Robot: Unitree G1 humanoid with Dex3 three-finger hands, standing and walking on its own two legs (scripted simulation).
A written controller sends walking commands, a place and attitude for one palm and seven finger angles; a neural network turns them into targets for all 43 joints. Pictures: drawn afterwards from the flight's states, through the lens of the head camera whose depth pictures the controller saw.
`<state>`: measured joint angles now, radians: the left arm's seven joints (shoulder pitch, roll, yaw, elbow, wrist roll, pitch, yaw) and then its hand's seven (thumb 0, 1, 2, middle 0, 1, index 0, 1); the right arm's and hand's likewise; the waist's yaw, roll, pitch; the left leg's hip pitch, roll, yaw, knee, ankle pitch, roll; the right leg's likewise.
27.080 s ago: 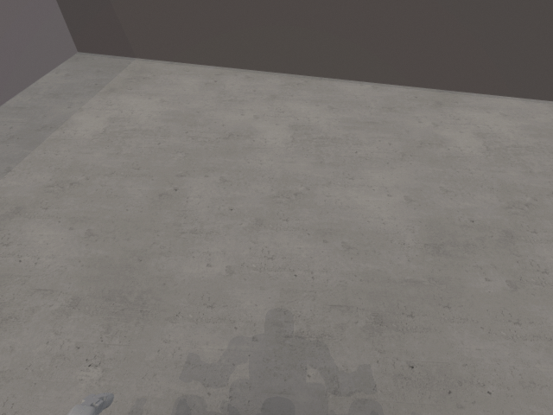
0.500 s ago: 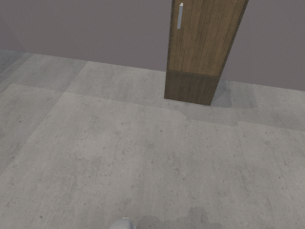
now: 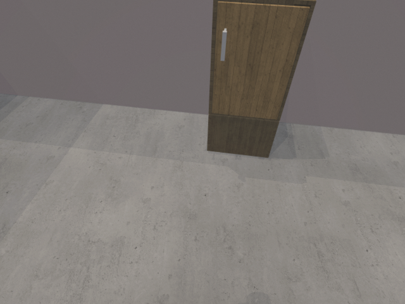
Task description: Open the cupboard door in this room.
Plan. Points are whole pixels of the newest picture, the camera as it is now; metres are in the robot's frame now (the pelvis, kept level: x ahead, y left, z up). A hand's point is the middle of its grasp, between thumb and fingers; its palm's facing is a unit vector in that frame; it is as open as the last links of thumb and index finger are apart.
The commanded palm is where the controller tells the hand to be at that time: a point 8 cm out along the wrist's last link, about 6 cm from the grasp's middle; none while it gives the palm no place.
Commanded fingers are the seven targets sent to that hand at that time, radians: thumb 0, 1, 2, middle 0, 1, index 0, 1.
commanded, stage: stand and wait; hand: left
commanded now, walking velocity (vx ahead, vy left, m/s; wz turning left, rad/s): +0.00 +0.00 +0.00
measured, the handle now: (223, 44) +1.21 -0.02 +0.00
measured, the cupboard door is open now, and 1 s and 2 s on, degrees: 0 0 0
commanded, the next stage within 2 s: turn or walk to find it in 0.04 s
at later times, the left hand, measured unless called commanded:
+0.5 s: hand out of the picture +0.03 +0.14 -0.18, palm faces +0.05 -0.99 -0.14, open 7.4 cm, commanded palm none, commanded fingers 0.00 0.90 0.90 -0.20 -0.30 -0.20 -0.30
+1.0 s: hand out of the picture +0.02 +0.16 -0.18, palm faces +0.06 -0.98 -0.18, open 7.4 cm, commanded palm none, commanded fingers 0.00 0.90 0.90 -0.20 -0.30 -0.20 -0.30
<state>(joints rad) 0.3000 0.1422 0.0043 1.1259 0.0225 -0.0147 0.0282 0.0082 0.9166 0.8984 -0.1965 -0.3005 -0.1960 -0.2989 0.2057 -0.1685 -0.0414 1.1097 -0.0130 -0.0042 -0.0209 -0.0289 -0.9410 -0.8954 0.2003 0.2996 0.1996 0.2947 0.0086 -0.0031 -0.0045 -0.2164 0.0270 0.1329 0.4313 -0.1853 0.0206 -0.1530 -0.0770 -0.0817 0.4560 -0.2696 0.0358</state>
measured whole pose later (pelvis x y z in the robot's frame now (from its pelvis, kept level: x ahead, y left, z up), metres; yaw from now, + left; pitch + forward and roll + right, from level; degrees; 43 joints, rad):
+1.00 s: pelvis +0.05 -0.01 +0.00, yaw +1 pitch -2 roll +0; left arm 0.30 0.14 0.00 1.13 0.01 -0.01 0.04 0.01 0.91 0.90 -0.20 -0.30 -0.20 -0.30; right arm 0.26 -0.14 -0.02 1.16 -0.01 -0.02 -0.04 0.01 -0.92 -0.90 0.20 0.30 0.20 0.29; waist 0.01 -0.01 0.05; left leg -0.14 0.03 0.11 0.41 -0.24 0.01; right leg -0.04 -0.07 -0.10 0.38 -0.31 0.03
